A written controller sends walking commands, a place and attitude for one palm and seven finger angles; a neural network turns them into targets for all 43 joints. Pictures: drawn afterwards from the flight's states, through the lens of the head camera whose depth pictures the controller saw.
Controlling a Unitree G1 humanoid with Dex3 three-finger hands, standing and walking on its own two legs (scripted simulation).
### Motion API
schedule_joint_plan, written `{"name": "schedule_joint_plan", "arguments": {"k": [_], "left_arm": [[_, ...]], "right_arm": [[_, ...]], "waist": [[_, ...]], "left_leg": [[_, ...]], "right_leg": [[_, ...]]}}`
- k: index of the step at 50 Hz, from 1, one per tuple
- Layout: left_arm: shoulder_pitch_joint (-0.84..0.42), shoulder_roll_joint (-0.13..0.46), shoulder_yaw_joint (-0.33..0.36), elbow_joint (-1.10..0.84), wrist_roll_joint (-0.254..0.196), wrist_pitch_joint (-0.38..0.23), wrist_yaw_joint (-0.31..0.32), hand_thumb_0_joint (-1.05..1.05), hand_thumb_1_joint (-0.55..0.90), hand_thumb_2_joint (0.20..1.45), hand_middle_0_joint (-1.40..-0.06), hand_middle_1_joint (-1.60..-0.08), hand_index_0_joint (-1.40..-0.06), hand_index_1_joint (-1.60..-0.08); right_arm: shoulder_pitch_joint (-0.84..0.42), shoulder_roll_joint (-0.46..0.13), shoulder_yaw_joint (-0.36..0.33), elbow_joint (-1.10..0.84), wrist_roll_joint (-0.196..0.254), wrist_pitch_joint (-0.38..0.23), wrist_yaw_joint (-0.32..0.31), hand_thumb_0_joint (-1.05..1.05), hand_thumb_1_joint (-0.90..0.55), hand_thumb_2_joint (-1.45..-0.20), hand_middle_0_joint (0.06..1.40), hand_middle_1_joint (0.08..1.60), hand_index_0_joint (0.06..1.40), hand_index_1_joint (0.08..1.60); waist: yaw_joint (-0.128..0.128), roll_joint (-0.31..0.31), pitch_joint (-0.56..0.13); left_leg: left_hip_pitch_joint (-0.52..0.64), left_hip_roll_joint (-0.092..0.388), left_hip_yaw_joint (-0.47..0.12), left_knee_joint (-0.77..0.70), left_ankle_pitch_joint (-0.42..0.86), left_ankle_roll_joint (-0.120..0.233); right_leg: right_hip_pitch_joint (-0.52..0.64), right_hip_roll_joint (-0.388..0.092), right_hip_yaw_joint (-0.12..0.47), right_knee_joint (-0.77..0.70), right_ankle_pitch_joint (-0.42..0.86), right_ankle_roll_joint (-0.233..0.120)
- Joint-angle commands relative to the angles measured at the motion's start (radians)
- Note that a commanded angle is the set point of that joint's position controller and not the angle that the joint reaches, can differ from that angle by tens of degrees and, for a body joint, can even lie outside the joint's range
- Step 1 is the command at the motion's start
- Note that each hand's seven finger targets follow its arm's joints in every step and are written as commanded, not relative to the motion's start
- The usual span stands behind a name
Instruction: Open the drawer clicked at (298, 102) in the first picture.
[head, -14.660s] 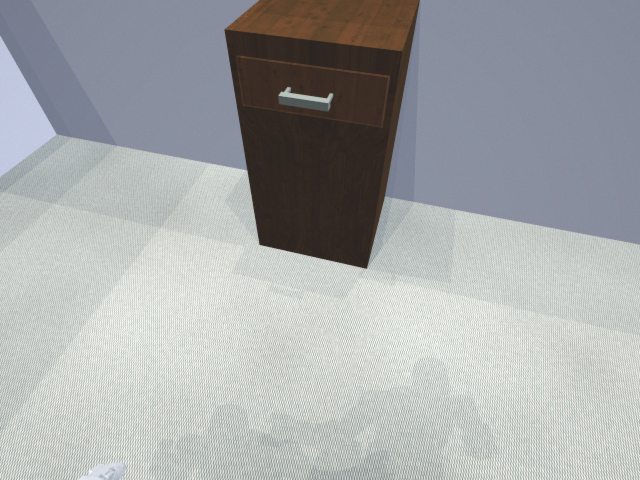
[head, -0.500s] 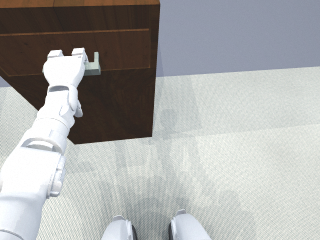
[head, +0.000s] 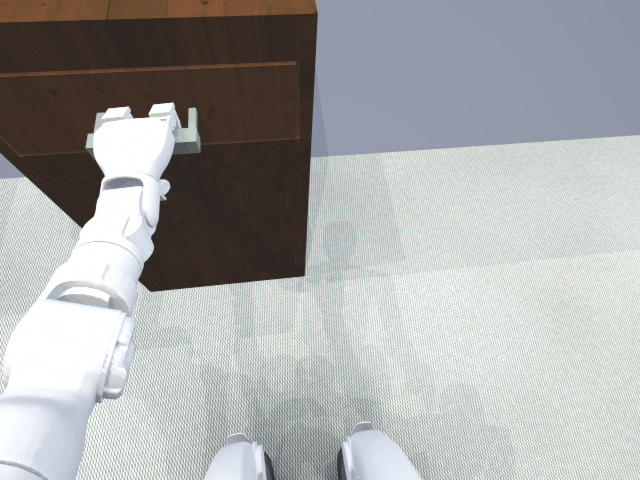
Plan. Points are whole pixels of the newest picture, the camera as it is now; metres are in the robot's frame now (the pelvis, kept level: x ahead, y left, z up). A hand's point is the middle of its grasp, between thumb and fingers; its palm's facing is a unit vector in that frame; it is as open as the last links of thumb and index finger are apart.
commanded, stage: close the thumb around the handle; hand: left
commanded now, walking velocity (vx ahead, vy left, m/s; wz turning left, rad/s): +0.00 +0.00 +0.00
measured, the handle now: (146, 130) +0.58 +0.17 +0.02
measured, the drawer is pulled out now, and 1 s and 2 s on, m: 0.00 0.05 0.18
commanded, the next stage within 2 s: pull the drawer open in 0.26 s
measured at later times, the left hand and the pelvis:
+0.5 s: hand (153, 175) +0.52 +0.17 +0.00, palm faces -0.06 -0.04 -1.00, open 6.0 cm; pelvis +0.01 +0.00 +0.00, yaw -1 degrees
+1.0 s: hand (151, 207) +0.47 +0.17 +0.00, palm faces -0.04 -0.06 -1.00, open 6.0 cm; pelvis +0.03 +0.00 +0.02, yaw +0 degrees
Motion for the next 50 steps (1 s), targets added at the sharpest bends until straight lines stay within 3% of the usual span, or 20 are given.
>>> {"name": "schedule_joint_plan", "arguments": {"k": [1,3,5,10,12,14,15,19,23,25,27,29,37,39,42,43,44,45,50], "left_arm": [[-0.426,0.24,0.051,-0.184,0.002,-0.004,0.04,0.0,0.788,0.852,-0.392,-1.338,-0.392,-1.338],[-0.441,0.219,0.032,-0.187,0.003,-0.009,0.038,0.0,0.9,0.9,-0.4,-1.35,-0.4,-1.35],[-0.441,0.242,0.05,-0.183,0.006,-0.009,0.041,0.0,0.9,0.9,-0.4,-1.35,-0.4,-1.35],[-0.433,0.252,0.063,-0.217,-0.001,-0.016,0.042,0.0,0.9,0.9,-0.4,-1.35,-0.4,-1.35],[-0.427,0.259,0.072,-0.205,-0.005,-0.011,0.041,0.0,0.9,0.9,-0.4,-1.35,-0.4,-1.35],[-0.423,0.23,0.045,-0.179,-0.005,-0.002,0.042,0.0,0.9,0.9,-0.4,-1.35,-0.4,-1.35],[-0.451,0.247,0.053,-0.196,-0.002,-0.005,0.044,0.0,0.9,0.9,-0.4,-1.35,-0.4,-1.35],[-0.404,0.219,0.048,-0.207,-0.001,-0.007,0.044,0.0,0.9,0.9,-0.4,-1.35,-0.4,-1.35],[-0.292,0.189,0.059,-0.247,-0.017,-0.022,0.038,0.0,0.9,0.9,-0.4,-1.35,-0.4,-1.35],[-0.268,0.148,0.03,-0.246,-0.02,-0.021,0.038,0.0,0.9,0.9,-0.4,-1.35,-0.4,-1.35],[-0.245,0.18,0.059,-0.244,-0.019,-0.021,0.044,0.0,0.9,0.9,-0.4,-1.35,-0.4,-1.35],[-0.214,0.17,0.051,-0.246,-0.012,-0.013,0.051,0.0,0.9,0.9,-0.4,-1.35,-0.4,-1.35],[-0.097,0.072,0.015,-0.339,-0.017,-0.012,0.067,0.0,0.9,0.9,-0.4,-1.35,-0.4,-1.35],[-0.028,0.087,0.037,-0.322,-0.018,-0.005,0.071,0.0,0.9,0.9,-0.4,-1.35,-0.4,-1.35],[-0.017,0.064,0.022,-0.383,-0.016,-0.011,0.078,0.0,0.9,0.9,-0.4,-1.35,-0.4,-1.35],[0.017,0.078,0.038,-0.389,-0.01,-0.01,0.084,0.0,0.9,0.9,-0.4,-1.35,-0.4,-1.35],[0.055,0.055,0.026,-0.382,-0.014,-0.005,0.085,0.0,0.9,0.9,-0.4,-1.35,-0.4,-1.35],[0.051,0.053,0.021,-0.382,-0.013,-0.002,0.086,0.0,0.9,0.9,-0.4,-1.35,-0.4,-1.35],[0.068,0.058,0.028,-0.412,-0.003,0.0,0.101,0.0,0.9,0.9,-0.4,-1.35,-0.4,-1.35]], "right_arm": [[0.188,-0.17,-0.052,-0.031,-0.003,-0.004,-0.018,0.0,-0.9,-0.9,0.2,0.3,0.2,0.3],[0.188,-0.168,-0.053,-0.033,-0.002,-0.007,-0.019,0.0,-0.9,-0.9,0.2,0.3,0.2,0.3],[0.191,-0.173,-0.054,-0.03,-0.002,-0.008,-0.02,0.0,-0.9,-0.9,0.2,0.3,0.2,0.3],[0.191,-0.173,-0.056,-0.033,-0.006,-0.006,-0.017,0.0,-0.9,-0.9,0.2,0.3,0.2,0.3],[0.188,-0.171,-0.055,-0.03,-0.004,-0.003,-0.019,0.0,-0.9,-0.9,0.2,0.3,0.2,0.3],[0.186,-0.172,-0.054,-0.028,0.0,-0.004,-0.018,0.0,-0.9,-0.9,0.2,0.3,0.2,0.3],[0.19,-0.175,-0.055,-0.027,-0.001,-0.005,-0.02,0.0,-0.9,-0.9,0.2,0.3,0.2,0.3],[0.191,-0.17,-0.06,-0.029,-0.003,-0.004,-0.017,0.0,-0.9,-0.9,0.2,0.3,0.2,0.3],[0.184,-0.166,-0.065,-0.044,-0.003,-0.001,-0.009,0.0,-0.9,-0.9,0.2,0.3,0.2,0.3],[0.171,-0.162,-0.066,-0.047,0.0,0.001,-0.007,0.0,-0.9,-0.9,0.2,0.3,0.2,0.3],[0.165,-0.166,-0.065,-0.042,0.0,0.005,-0.007,0.0,-0.9,-0.9,0.2,0.3,0.2,0.3],[0.16,-0.166,-0.067,-0.041,0.001,0.009,-0.008,0.0,-0.9,-0.9,0.2,0.3,0.2,0.3],[0.131,-0.149,-0.08,-0.059,0.001,0.019,0.001,0.0,-0.9,-0.9,0.2,0.3,0.2,0.3],[0.122,-0.15,-0.079,-0.06,0.003,0.026,-0.001,0.0,-0.9,-0.9,0.2,0.3,0.2,0.3],[0.1,-0.143,-0.081,-0.072,0.005,0.028,-0.001,0.0,-0.9,-0.9,0.2,0.3,0.2,0.3],[0.097,-0.143,-0.083,-0.074,0.005,0.031,-0.002,0.0,-0.9,-0.9,0.2,0.3,0.2,0.3],[0.087,-0.139,-0.082,-0.078,0.005,0.034,-0.001,0.0,-0.9,-0.9,0.2,0.3,0.2,0.3],[0.079,-0.139,-0.08,-0.079,0.008,0.036,-0.002,0.0,-0.9,-0.9,0.2,0.3,0.2,0.3],[0.049,-0.135,-0.079,-0.089,0.01,0.04,-0.011,0.0,-0.9,-0.9,0.2,0.3,0.2,0.3]], "waist": [[-0.014,0.021,-0.498],[-0.017,0.05,-0.503],[-0.02,0.019,-0.5],[-0.008,0.049,-0.549],[-0.007,0.018,-0.533],[-0.017,0.031,-0.494],[-0.02,0.026,-0.502],[0.0,0.057,-0.539],[0.035,0.04,-0.566],[0.03,0.021,-0.52],[0.041,0.002,-0.505],[0.044,0.002,-0.489],[0.074,0.006,-0.505],[0.082,-0.048,-0.466],[0.094,-0.034,-0.475],[0.102,-0.037,-0.474],[0.106,-0.042,-0.464],[0.101,-0.056,-0.43],[0.112,-0.074,-0.427]], "left_leg": [[0.403,-0.055,-0.029,-0.054,0.419,0.029],[0.405,-0.055,-0.03,-0.053,0.412,0.027],[0.4,-0.053,-0.031,-0.049,0.415,0.029],[0.421,-0.055,-0.027,-0.042,0.453,0.028],[0.412,-0.055,-0.028,-0.046,0.454,0.028],[0.406,-0.054,-0.028,-0.051,0.424,0.028],[0.404,-0.053,-0.028,-0.05,0.418,0.029],[0.455,-0.052,-0.034,-0.05,0.479,0.022],[0.491,-0.049,-0.031,-0.064,0.527,0.02],[0.475,-0.049,-0.024,-0.073,0.5,0.021],[0.459,-0.051,-0.02,-0.083,0.486,0.022],[0.459,-0.05,-0.016,-0.089,0.491,0.022],[0.544,-0.048,-0.011,-0.11,0.604,0.017],[0.513,-0.052,-0.001,-0.118,0.583,0.022],[0.524,-0.057,0.003,-0.128,0.593,0.021],[0.533,-0.055,0.004,-0.13,0.607,0.02],[0.529,-0.059,0.01,-0.134,0.601,0.021],[0.515,-0.06,0.013,-0.14,0.576,0.02],[0.511,-0.066,0.017,-0.151,0.542,0.021]], "right_leg": [[0.217,0.044,0.006,-0.11,0.41,-0.017],[0.201,0.043,0.006,-0.106,0.395,-0.018],[0.203,0.043,0.006,-0.103,0.397,-0.016],[0.227,0.042,0.01,-0.098,0.442,-0.016],[0.238,0.041,0.01,-0.098,0.447,-0.016],[0.202,0.042,0.005,-0.106,0.407,-0.015],[0.208,0.042,0.008,-0.107,0.405,-0.014],[0.209,0.044,0.002,-0.099,0.434,-0.019],[0.257,0.045,-0.002,-0.104,0.474,-0.02],[0.255,0.046,-0.002,-0.117,0.463,-0.019],[0.279,0.044,0.001,-0.12,0.465,-0.021],[0.277,0.043,0.001,-0.123,0.476,-0.019],[0.329,0.04,-0.001,-0.135,0.555,-0.023],[0.361,0.039,0.003,-0.146,0.576,-0.02],[0.39,0.034,0.008,-0.149,0.601,-0.023],[0.395,0.033,0.008,-0.149,0.609,-0.022],[0.406,0.034,0.009,-0.154,0.619,-0.022],[0.405,0.033,0.008,-0.161,0.614,-0.022],[0.427,0.029,0.013,-0.163,0.604,-0.024]]}}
